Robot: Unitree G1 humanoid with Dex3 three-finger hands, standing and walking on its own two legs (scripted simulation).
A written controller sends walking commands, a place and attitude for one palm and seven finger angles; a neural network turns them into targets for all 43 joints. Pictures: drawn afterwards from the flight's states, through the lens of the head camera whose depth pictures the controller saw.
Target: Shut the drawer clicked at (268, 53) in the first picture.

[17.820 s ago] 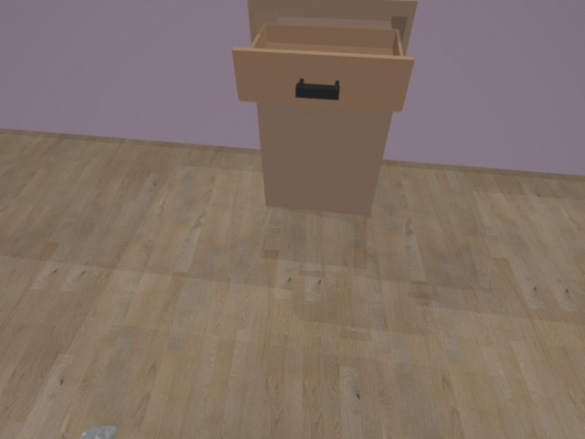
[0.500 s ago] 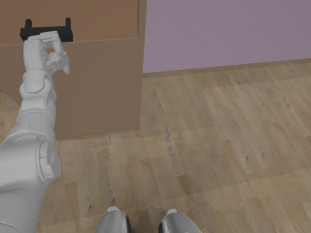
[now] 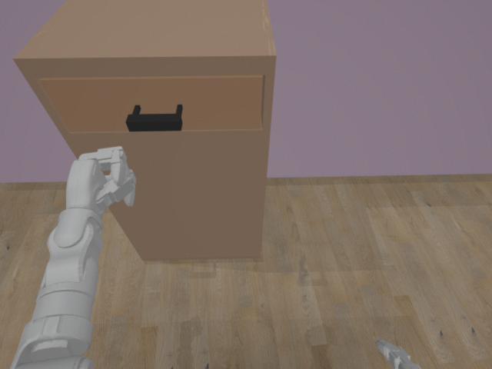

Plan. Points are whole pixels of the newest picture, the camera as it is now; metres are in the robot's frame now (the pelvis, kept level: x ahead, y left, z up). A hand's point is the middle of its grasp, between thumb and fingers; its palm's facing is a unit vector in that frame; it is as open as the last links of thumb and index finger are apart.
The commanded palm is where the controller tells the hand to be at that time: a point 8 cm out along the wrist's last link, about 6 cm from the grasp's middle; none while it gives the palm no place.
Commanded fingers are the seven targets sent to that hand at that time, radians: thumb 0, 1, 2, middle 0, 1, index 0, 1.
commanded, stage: draw the hand back to the body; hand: left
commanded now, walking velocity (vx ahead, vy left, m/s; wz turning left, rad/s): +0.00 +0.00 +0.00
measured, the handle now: (156, 115) +0.61 +0.21 +0.06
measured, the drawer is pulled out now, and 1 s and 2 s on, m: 0.00 0.00 0.00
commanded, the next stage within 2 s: step back with the hand held close in 0.94 s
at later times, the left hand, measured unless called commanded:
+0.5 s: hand (66, 248) +0.24 +0.22 +0.16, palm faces +0.29 -0.91 -0.31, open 3.3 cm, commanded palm +0.19 +0.26 +0.18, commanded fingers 0.00 0.90 0.90 -1.40 -1.60 -1.40 -1.60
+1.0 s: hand out of the picture +0.17 +0.24 +0.19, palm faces +0.38 -0.84 -0.39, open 3.3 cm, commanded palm +0.12 +0.28 +0.20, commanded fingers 0.00 0.90 0.90 -1.40 -1.60 -1.40 -1.60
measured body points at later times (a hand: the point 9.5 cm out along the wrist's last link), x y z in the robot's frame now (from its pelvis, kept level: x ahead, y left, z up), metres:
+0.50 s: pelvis -0.02 +0.00 +0.03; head -0.02 -0.03 +0.48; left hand +0.22 +0.26 +0.18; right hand +0.17 -0.23 -0.06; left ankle +0.02 +0.11 -0.71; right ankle -0.05 -0.10 -0.71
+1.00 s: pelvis -0.01 +0.00 +0.03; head -0.03 -0.02 +0.48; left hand +0.14 +0.28 +0.21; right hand +0.18 -0.22 -0.05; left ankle +0.02 +0.11 -0.71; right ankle -0.05 -0.10 -0.71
